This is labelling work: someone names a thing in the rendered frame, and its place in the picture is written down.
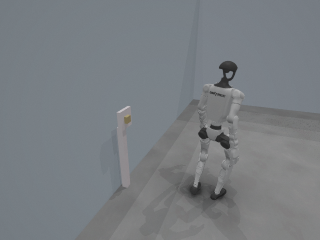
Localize robot right hand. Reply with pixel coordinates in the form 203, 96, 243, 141
227, 147, 240, 167

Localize right robot forearm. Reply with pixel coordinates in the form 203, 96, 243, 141
228, 116, 239, 149

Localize robot left hand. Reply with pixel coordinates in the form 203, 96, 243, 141
199, 121, 208, 129

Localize robot left foot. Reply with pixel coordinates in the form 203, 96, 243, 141
191, 182, 201, 195

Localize left robot forearm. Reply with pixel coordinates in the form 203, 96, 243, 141
197, 109, 206, 124

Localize robot right upper arm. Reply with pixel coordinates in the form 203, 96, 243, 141
226, 88, 245, 124

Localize robot left shin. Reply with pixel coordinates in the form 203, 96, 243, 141
193, 152, 206, 188

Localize robot left upper arm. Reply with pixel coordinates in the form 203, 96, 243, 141
197, 84, 214, 111

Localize button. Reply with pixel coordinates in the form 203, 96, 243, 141
124, 114, 131, 124

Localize panel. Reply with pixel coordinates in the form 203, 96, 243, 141
116, 106, 132, 188

